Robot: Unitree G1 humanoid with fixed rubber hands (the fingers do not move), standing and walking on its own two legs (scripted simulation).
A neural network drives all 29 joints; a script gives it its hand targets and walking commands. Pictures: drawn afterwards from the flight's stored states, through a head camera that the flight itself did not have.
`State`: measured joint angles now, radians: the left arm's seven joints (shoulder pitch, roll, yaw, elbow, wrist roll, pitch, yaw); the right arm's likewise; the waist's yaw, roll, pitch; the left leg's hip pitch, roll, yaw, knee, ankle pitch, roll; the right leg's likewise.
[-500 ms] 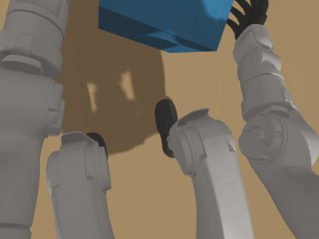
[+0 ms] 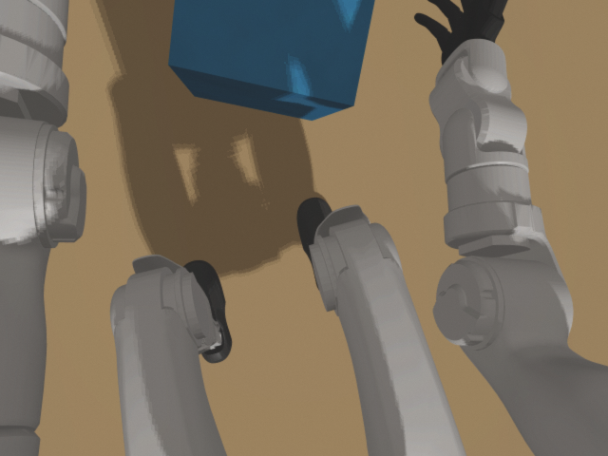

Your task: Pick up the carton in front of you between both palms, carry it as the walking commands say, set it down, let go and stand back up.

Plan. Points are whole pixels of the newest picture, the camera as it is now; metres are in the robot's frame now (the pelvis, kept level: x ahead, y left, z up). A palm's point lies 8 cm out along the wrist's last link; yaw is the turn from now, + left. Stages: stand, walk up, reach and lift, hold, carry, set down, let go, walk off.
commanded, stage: set down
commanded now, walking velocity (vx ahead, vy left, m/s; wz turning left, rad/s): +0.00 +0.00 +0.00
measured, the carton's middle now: (270, 26) +0.56 -0.08 -0.33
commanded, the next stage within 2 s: let go in 0.62 s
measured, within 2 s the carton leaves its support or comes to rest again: neither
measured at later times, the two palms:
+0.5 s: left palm out of the picture +0.64 +0.10 +0.02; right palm out of the picture +0.47 -0.25 +0.03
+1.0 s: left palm out of the picture +0.52 +0.15 +0.13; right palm out of the picture +0.42 -0.23 +0.15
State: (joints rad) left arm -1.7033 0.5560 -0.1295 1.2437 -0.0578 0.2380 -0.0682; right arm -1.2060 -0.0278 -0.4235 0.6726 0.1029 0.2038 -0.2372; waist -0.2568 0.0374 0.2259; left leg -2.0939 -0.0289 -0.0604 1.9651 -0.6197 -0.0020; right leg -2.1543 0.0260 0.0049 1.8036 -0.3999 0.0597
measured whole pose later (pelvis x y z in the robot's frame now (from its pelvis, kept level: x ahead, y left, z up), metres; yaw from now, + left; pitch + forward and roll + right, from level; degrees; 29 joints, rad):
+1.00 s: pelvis +0.07 -0.01 +0.24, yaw +6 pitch +39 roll +0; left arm -0.81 0.18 0.23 0.73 0.19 0.20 0.07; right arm -0.48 -0.02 -0.30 0.46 -0.08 0.17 0.04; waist -0.20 0.00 -0.11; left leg -1.28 -0.06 -0.09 0.94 -0.35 -0.02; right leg -1.34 -0.02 0.01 0.87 -0.22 0.02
